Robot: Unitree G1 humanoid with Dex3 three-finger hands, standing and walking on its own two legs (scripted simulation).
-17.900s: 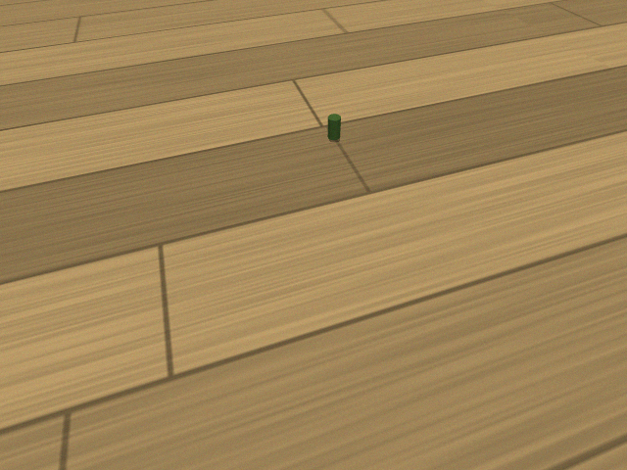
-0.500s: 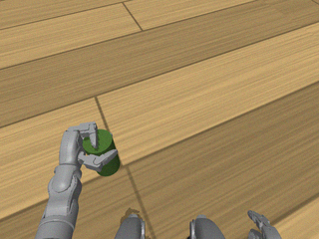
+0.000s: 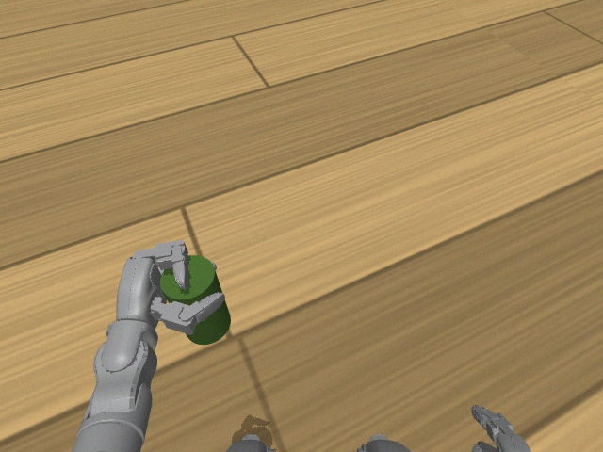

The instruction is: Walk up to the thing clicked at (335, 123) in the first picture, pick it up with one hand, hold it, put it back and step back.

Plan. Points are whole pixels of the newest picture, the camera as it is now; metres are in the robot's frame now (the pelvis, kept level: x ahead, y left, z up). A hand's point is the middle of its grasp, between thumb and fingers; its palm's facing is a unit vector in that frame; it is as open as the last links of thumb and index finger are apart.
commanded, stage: hold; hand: left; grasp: from the side
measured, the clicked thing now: (198, 301) +0.33 +0.17 -0.02
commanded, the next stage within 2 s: none
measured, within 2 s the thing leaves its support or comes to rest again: neither
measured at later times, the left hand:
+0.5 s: hand (188, 278) +0.33 +0.17 +0.04, palm faces +0.01 -1.00 -0.02, open 6.1 cm
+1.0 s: hand (180, 283) +0.32 +0.17 +0.06, palm faces +0.02 -1.00 -0.02, open 6.1 cm
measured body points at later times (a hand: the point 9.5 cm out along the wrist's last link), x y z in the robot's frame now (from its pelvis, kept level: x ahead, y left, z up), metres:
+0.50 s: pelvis +0.01 +0.00 +0.01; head +0.05 +0.00 +0.46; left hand +0.32 +0.22 +0.05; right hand +0.13 -0.25 -0.10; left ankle +0.01 +0.13 -0.69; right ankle +0.02 -0.13 -0.69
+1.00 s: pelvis +0.00 +0.00 +0.02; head +0.04 +0.01 +0.47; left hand +0.31 +0.23 +0.06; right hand +0.13 -0.24 -0.09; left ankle +0.01 +0.13 -0.69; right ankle +0.02 -0.13 -0.69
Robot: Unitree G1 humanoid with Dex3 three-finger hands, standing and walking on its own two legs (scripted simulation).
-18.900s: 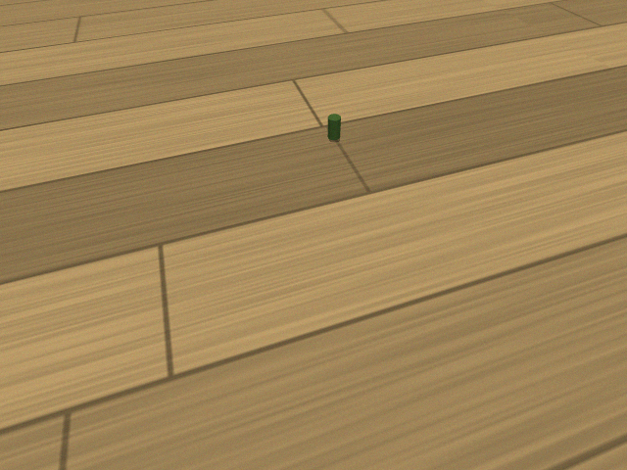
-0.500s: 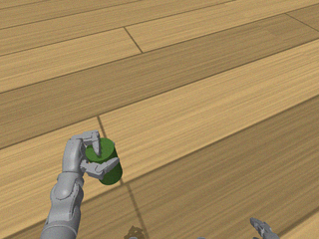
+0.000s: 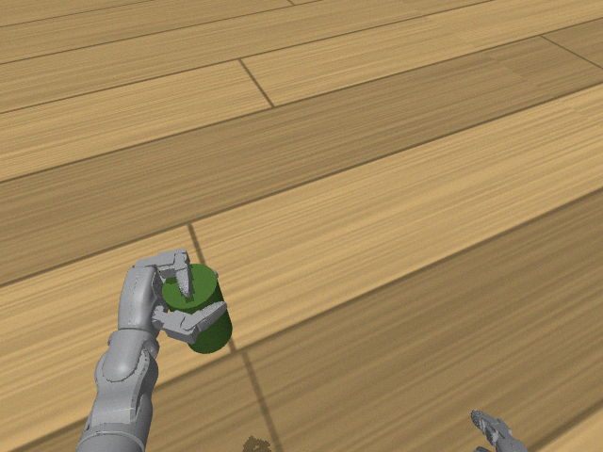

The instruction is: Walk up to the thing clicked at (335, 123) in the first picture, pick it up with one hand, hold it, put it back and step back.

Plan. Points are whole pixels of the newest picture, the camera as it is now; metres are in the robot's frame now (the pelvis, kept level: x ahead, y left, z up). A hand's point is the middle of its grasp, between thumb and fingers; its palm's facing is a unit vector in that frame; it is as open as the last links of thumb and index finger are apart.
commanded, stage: hold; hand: left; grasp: from the side
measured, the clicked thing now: (200, 310) +0.31 +0.17 -0.01
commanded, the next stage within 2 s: crouch in 1.62 s
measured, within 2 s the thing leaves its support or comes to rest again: neither
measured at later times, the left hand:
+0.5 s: hand (193, 290) +0.32 +0.17 +0.04, palm faces +0.02 -1.00 -0.02, open 6.1 cm
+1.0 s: hand (193, 289) +0.32 +0.17 +0.04, palm faces +0.01 -1.00 -0.03, open 6.1 cm
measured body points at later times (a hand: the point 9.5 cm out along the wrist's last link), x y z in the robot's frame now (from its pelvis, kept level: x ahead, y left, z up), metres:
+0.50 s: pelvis +0.00 +0.00 +0.00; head +0.03 +0.00 +0.45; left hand +0.31 +0.22 +0.04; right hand +0.12 -0.25 -0.11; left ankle +0.01 +0.13 -0.71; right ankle +0.02 -0.13 -0.71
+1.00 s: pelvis +0.00 +0.00 +0.00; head +0.03 +0.00 +0.45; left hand +0.31 +0.22 +0.04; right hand +0.12 -0.25 -0.11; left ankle +0.01 +0.13 -0.71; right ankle +0.02 -0.13 -0.71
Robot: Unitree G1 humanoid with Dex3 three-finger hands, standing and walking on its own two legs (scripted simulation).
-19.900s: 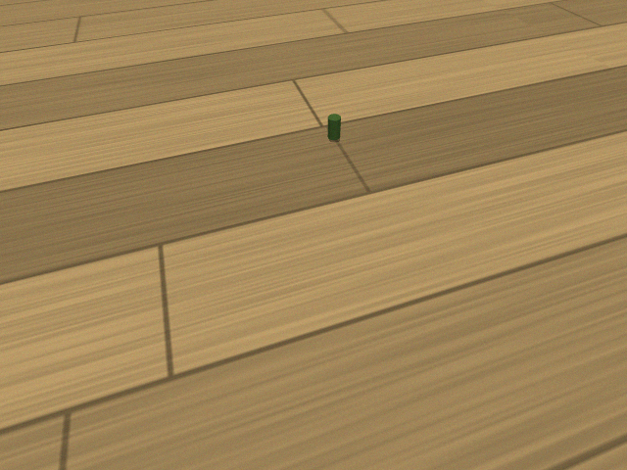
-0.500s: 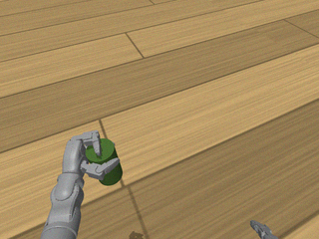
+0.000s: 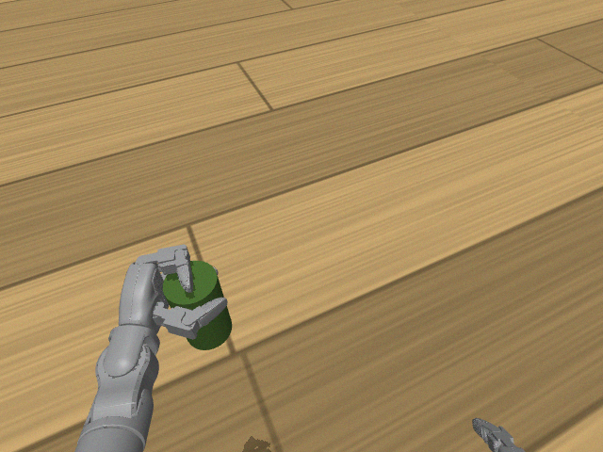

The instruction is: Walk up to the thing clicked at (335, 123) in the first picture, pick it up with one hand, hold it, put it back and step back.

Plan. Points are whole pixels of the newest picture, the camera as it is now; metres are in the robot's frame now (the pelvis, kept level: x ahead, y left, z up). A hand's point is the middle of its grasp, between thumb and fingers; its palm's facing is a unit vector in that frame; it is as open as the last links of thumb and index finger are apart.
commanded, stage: hold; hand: left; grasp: from the side
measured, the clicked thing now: (200, 307) +0.32 +0.17 -0.01
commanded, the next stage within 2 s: crouch in 0.62 s
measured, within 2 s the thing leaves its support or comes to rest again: neither
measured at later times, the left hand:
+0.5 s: hand (193, 288) +0.32 +0.17 +0.04, palm faces +0.02 -1.00 -0.04, open 6.1 cm
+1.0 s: hand (199, 302) +0.32 +0.17 +0.00, palm faces +0.04 -1.00 -0.01, open 6.1 cm
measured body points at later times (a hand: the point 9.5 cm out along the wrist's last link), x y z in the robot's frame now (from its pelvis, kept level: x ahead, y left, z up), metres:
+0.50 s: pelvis +0.00 +0.00 +0.00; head +0.03 +0.00 +0.45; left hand +0.31 +0.22 +0.05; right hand +0.12 -0.25 -0.11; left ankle +0.01 +0.13 -0.71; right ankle +0.02 -0.13 -0.71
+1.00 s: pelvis -0.01 +0.00 -0.02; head +0.04 +0.01 +0.43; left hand +0.31 +0.22 +0.01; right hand +0.11 -0.26 -0.13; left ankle +0.01 +0.13 -0.71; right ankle +0.02 -0.13 -0.71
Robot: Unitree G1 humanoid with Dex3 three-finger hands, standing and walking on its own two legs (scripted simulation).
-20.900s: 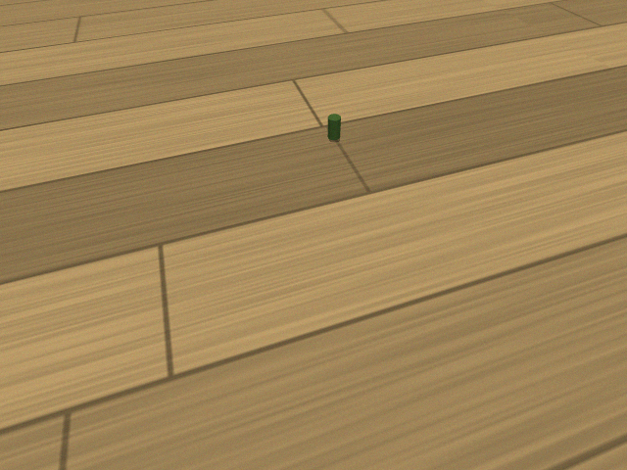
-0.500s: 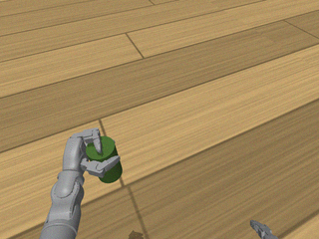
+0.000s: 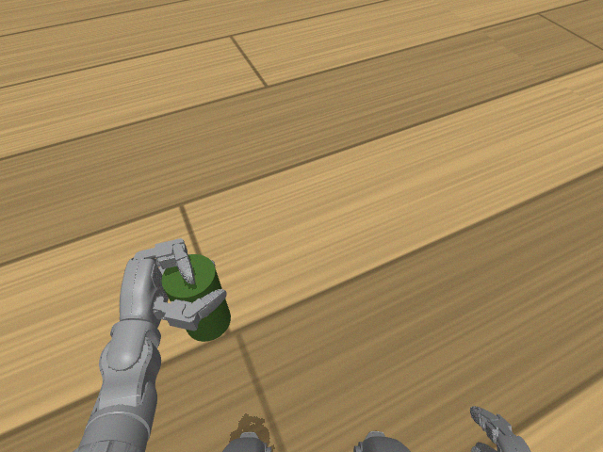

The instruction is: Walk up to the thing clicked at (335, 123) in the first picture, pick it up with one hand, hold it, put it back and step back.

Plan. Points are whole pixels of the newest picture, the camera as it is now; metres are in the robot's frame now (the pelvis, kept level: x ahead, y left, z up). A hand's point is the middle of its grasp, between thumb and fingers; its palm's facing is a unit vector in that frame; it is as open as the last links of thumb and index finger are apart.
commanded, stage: crouch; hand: left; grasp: from the side
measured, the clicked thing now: (199, 299) +0.33 +0.17 -0.03
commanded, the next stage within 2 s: lower in 1.64 s
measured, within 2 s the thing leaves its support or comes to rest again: neither
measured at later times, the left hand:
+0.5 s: hand (218, 325) +0.37 +0.18 -0.24, palm faces +0.08 -1.00 -0.03, open 6.2 cm
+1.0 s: hand (228, 340) +0.41 +0.20 -0.43, palm faces +0.11 -0.99 -0.04, open 6.4 cm
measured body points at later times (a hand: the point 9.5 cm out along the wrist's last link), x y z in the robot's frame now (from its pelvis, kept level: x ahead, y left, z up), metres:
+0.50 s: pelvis -0.04 +0.00 -0.21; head +0.13 +0.02 +0.21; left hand +0.36 +0.24 -0.23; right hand +0.07 -0.26 -0.34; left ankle +0.03 +0.13 -0.69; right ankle +0.03 -0.13 -0.69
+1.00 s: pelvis -0.07 +0.00 -0.37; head +0.15 +0.04 +0.02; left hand +0.39 +0.25 -0.42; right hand +0.00 -0.27 -0.49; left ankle +0.02 +0.13 -0.69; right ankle +0.03 -0.13 -0.69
